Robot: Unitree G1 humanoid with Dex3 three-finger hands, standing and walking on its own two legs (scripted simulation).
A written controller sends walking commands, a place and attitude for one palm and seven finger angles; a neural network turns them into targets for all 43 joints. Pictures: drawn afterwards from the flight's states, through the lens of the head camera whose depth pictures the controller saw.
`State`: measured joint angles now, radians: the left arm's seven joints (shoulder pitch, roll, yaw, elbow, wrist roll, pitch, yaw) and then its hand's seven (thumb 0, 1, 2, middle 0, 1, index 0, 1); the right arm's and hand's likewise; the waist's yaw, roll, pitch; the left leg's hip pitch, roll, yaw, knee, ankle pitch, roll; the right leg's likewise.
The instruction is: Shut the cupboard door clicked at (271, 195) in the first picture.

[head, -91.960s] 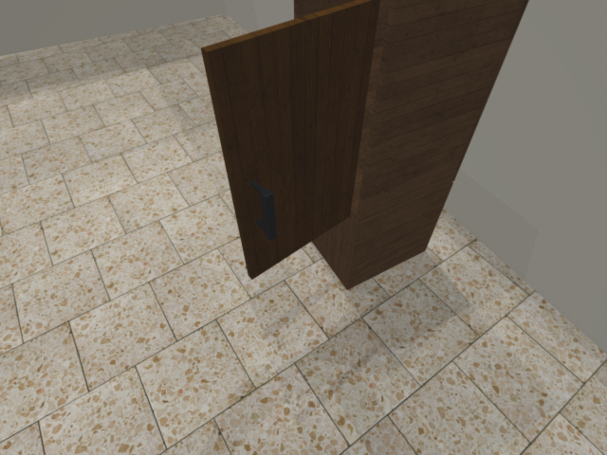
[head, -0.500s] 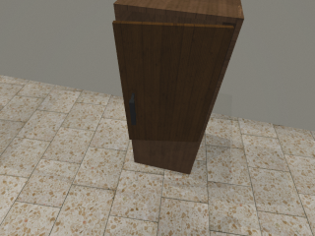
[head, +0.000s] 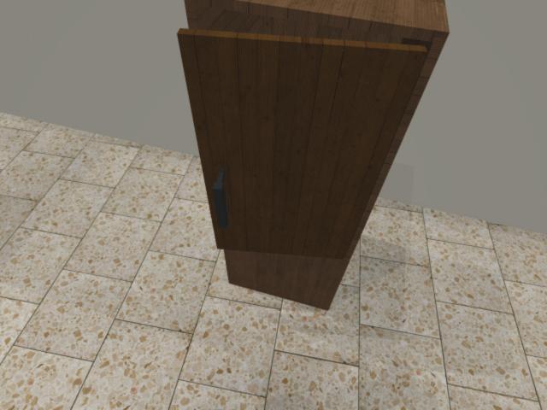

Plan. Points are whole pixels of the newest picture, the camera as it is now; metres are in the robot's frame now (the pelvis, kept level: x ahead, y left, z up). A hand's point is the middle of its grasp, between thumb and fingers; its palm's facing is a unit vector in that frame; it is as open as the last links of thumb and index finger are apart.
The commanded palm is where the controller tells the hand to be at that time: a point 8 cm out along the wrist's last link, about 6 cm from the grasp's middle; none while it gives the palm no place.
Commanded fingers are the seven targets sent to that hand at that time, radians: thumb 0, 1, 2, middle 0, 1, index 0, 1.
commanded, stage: shuffle to correct the standing spot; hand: left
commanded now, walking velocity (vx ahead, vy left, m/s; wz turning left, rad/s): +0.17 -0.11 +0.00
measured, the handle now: (222, 199) +0.52 +0.16 -0.08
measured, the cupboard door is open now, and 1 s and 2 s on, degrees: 11 11 11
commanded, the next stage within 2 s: come to a stop and stand still in 0.20 s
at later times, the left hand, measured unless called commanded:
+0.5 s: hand (204, 368) +0.21 +0.14 -0.17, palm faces -0.03 -0.97 -0.24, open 7.3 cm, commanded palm none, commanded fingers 0.00 0.90 0.90 -0.20 -0.30 -0.20 -0.30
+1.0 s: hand out of the picture +0.13 +0.22 -0.18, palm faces +0.02 -0.98 -0.20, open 7.4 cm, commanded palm none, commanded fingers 0.00 0.90 0.90 -0.20 -0.30 -0.20 -0.30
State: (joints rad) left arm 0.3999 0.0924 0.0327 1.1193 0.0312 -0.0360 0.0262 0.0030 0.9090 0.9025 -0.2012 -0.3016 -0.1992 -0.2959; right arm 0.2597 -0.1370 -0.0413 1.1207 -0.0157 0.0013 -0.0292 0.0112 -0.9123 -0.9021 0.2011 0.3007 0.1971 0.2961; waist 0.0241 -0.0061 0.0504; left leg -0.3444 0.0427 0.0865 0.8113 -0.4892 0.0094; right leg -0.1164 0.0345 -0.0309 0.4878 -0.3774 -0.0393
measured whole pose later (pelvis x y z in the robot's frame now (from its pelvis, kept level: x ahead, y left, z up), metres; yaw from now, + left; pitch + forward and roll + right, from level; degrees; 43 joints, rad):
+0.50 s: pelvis +0.12 -0.05 -0.01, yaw -1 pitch +0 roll -1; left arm 0.14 0.18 0.05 1.01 0.02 -0.03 0.02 0.01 0.92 0.90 -0.20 -0.30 -0.20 -0.30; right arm 0.31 -0.16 -0.06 1.13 -0.01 0.03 -0.04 0.01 -0.91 -0.90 0.20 0.30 0.20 0.30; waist -0.04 0.03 0.09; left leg -0.24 0.08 0.06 0.80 -0.57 -0.04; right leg -0.33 -0.08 -0.13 0.61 -0.28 0.00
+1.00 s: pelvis +0.10 +0.03 +0.01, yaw -2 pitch +1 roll -1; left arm 0.25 0.22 0.07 1.01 0.03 0.06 0.04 0.01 0.91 0.90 -0.20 -0.30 -0.20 -0.30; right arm 0.15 -0.12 -0.03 0.97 -0.02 0.01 -0.04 0.00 -0.92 -0.90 0.20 0.30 0.20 0.30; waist 0.02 -0.06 0.06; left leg -0.25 -0.04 0.14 0.42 -0.19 0.12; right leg -0.36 -0.03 0.02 0.99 -0.43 0.05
